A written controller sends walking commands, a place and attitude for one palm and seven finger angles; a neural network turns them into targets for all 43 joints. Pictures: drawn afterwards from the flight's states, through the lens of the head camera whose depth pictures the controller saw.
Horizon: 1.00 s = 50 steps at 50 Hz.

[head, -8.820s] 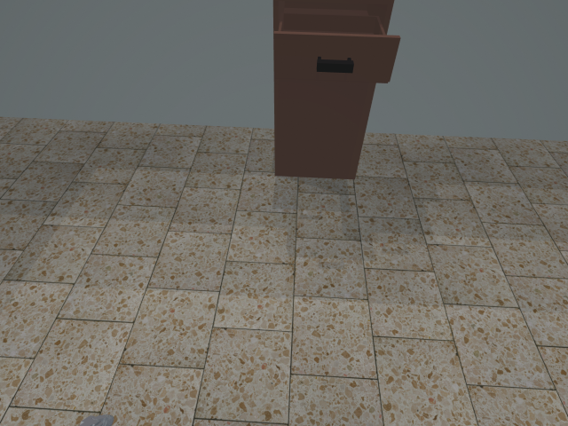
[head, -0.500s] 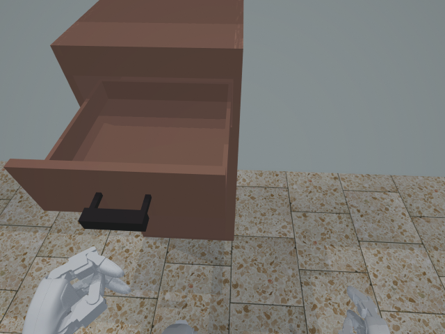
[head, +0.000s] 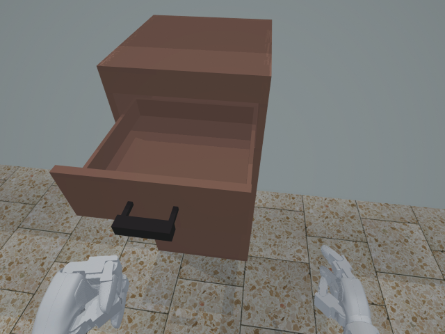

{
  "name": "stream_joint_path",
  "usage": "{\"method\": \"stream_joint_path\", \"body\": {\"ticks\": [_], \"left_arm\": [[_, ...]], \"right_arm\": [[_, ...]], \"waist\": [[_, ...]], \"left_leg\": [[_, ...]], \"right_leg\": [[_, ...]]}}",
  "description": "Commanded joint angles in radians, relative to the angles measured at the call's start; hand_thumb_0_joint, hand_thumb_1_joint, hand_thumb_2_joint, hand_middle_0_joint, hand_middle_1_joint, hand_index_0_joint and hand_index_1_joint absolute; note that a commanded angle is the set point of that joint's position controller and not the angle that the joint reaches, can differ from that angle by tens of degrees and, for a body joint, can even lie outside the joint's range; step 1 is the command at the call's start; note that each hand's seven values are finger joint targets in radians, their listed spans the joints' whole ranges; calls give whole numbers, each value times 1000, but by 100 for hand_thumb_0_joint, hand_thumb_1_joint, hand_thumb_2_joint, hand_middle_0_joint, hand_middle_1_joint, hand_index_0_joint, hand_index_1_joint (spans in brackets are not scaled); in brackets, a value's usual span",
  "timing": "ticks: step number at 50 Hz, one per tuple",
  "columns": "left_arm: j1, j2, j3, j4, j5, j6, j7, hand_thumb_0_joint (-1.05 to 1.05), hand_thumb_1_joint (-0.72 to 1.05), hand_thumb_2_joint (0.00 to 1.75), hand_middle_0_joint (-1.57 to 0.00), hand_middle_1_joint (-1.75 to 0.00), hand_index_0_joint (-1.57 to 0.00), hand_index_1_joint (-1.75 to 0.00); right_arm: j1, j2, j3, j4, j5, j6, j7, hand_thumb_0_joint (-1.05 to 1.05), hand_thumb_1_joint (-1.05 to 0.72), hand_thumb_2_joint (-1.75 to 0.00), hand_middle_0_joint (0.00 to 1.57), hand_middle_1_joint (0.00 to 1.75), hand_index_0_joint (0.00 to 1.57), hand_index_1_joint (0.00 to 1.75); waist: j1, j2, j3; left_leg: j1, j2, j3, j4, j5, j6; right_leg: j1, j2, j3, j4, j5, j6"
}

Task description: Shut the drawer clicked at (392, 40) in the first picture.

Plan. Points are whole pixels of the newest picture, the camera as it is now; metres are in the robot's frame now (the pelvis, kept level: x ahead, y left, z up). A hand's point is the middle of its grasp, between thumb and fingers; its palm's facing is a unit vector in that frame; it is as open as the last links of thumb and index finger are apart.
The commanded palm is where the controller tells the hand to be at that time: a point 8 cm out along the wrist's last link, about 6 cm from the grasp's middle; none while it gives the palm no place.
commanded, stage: raise the hand and make a fist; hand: left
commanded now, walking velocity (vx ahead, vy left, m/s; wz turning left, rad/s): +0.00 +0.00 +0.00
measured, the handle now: (148, 218) +0.32 +0.18 +0.04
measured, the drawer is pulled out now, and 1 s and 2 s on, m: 0.30 0.30 0.30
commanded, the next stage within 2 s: bring the fist close to the handle in 0.52 s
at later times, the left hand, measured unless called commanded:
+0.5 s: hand (120, 296) +0.14 +0.15 +0.13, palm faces -0.02 -1.00 -0.10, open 3.3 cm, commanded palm +0.09 +0.21 +0.14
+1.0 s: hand (128, 290) +0.16 +0.15 +0.10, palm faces -0.02 -1.00 -0.06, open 3.3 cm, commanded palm +0.13 +0.21 +0.10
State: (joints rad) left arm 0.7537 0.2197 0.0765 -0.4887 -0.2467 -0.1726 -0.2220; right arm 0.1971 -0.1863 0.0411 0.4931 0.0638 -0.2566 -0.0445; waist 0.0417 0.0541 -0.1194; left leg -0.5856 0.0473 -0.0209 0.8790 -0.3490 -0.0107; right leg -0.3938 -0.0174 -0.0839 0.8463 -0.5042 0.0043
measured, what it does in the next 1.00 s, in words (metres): stands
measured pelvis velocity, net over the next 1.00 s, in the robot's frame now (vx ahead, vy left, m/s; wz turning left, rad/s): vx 0.00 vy -0.02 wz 0.00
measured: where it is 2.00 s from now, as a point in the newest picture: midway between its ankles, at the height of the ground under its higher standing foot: outside the picture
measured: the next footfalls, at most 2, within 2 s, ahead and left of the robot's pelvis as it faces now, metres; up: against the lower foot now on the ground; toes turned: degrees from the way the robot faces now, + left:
none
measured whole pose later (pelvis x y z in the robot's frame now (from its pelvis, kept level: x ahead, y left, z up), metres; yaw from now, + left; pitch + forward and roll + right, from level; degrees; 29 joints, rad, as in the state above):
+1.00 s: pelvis +0.00 -0.02 +0.00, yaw +0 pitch +3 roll -1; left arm 0.64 0.22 0.14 -0.30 -0.28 -0.22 -0.29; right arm 0.21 -0.22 0.01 0.58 0.06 -0.33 -0.07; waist 0.03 0.05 -0.09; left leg -0.55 0.06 -0.03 0.83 -0.33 -0.03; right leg -0.37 0.00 -0.09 0.82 -0.50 -0.02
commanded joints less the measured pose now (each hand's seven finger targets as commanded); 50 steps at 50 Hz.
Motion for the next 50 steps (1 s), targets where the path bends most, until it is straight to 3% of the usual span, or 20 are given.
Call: {"method": "stream_joint_path", "body": {"ticks": [1,5,9,12,14,17,20,22,24,25,29,31,32,33,35,37,44,46,47,50], "left_arm": [[-15,89,69,-261,-15,-44,7,0,90,90,-140,-160,-140,-160],[-13,106,91,-291,-19,-17,8,0,90,90,-140,-160,-140,-160],[-11,104,118,-212,-37,15,2,0,90,90,-140,-160,-140,-160],[-29,108,123,-213,-47,7,-8,0,90,90,-140,-160,-140,-160],[-31,134,153,-211,-44,2,-9,0,90,90,-140,-160,-140,-160],[-64,113,121,-234,-48,-22,-11,0,90,90,-140,-160,-140,-160],[-39,121,138,-218,-45,-29,-10,0,90,90,-140,-160,-140,-160],[-42,129,152,-195,-49,-28,-13,0,90,90,-140,-160,-140,-160],[-39,140,176,-177,-48,-27,-16,0,90,90,-140,-160,-140,-160],[-28,118,153,-184,-52,-26,-22,0,90,90,-140,-160,-140,-160],[-16,143,187,-178,-60,-27,-34,0,90,90,-140,-160,-140,-160],[-19,139,195,-168,-71,-33,-45,0,90,90,-140,-160,-140,-160],[-19,131,194,-140,-73,-35,-51,0,90,90,-140,-160,-140,-160],[-41,107,166,-126,-78,-38,-61,0,90,90,-140,-160,-140,-160],[-58,111,168,-94,-73,-47,-69,0,90,90,-140,-160,-140,-160],[-85,104,151,-90,-72,-62,-77,0,90,90,-140,-160,-140,-160],[-146,126,162,-58,-50,-110,-69,0,90,90,-140,-160,-140,-160],[-153,91,126,-47,-51,-117,-66,0,90,90,-140,-160,-140,-160],[-152,109,154,-16,-52,-117,-61,0,90,90,-140,-160,-140,-160],[-133,84,125,-2,-39,-117,-50,0,90,90,-140,-160,-140,-160]], "right_arm": [[-101,-118,-57,-171,8,-73,-10,0,-90,-90,20,30,20,30],[-113,-117,-48,-174,15,-87,-14,0,-90,-90,20,30,20,30],[-124,-118,-49,-153,21,-100,-28,0,-90,-90,20,30,20,30],[-116,-121,-51,-149,20,-117,-34,0,-90,-90,20,30,20,30],[-118,-121,-52,-137,21,-127,-36,0,-90,-90,20,30,20,30],[-110,-124,-50,-132,18,-151,-34,0,-90,-90,20,30,20,30],[-110,-122,-56,-122,17,-168,-34,0,-90,-90,20,30,20,30],[-110,-123,-60,-117,17,-169,-36,0,-90,-90,20,30,20,30],[-117,-120,-62,-104,18,-170,-37,0,-90,-90,20,30,20,30],[-113,-119,-60,-111,18,-171,-37,0,-90,-90,20,30,20,30],[-122,-118,-62,-102,18,-178,-37,0,-90,-90,20,30,20,30],[-118,-118,-65,-101,19,-177,-41,0,-90,-90,20,30,20,30],[-117,-120,-64,-95,19,-174,-42,0,-90,-90,20,30,20,30],[-111,-123,-62,-95,17,-174,-43,0,-90,-90,20,30,20,30],[-102,-129,-66,-82,14,-171,-45,0,-90,-90,20,30,20,30],[-101,-133,-67,-84,11,-171,-43,0,-90,-90,20,30,20,30],[-99,-135,-72,-77,1,-149,-36,0,-90,-90,20,30,20,30],[-95,-136,-71,-83,-2,-140,-33,0,-90,-90,20,30,20,30],[-95,-135,-76,-78,-3,-132,-33,0,-90,-90,20,30,20,30],[-93,-135,-76,-88,-6,-115,-25,0,-90,-90,20,30,20,30]], "waist": [[-17,-17,-13],[-3,18,-2],[0,-36,50],[-2,-62,44],[7,-15,41],[-3,-3,43],[2,0,38],[2,-50,37],[10,-18,51],[5,-32,46],[15,-27,30],[9,-66,25],[9,-54,37],[-4,-79,46],[-8,-49,42],[-14,-75,30],[-21,-17,6],[-30,-30,1],[-25,-44,-3],[-23,-16,-19]], "left_leg": [[203,-26,-11,-173,43,41],[209,-29,-6,-192,33,38],[194,-30,-4,-197,13,38],[200,-34,3,-193,16,39],[207,-36,7,-190,30,38],[216,-38,7,-191,23,38],[222,-38,9,-185,52,38],[217,-38,11,-180,56,39],[223,-40,14,-176,69,38],[227,-42,15,-181,76,39],[230,-44,17,-173,116,40],[231,-43,17,-171,125,39],[228,-45,19,-169,127,38],[227,-44,17,-168,128,40],[230,-47,20,-162,134,39],[224,-47,14,-161,133,40],[214,-47,14,-141,131,42],[207,-47,13,-141,124,42],[197,-44,12,-139,124,39],[189,-47,15,-139,127,39]], "right_leg": [[-137,44,-18,-178,150,-9],[-112,41,-15,-198,139,-12],[-114,44,2,-240,116,-8],[-112,37,20,-258,96,-4],[-100,36,27,-267,107,-9],[-109,31,29,-267,87,-7],[-96,29,33,-267,130,-8],[-98,29,40,-272,137,-3],[-91,27,49,-286,153,-6],[-89,26,44,-279,167,-4],[-65,27,47,-272,243,-4],[-66,24,52,-271,265,3],[-70,27,52,-271,268,2],[-84,27,49,-268,280,8],[-85,27,55,-268,289,6],[-90,26,49,-254,289,8],[-106,27,50,-232,265,-2],[-118,25,40,-218,253,-1],[-117,25,41,-215,253,0],[-117,24,28,-196,253,-4]]}}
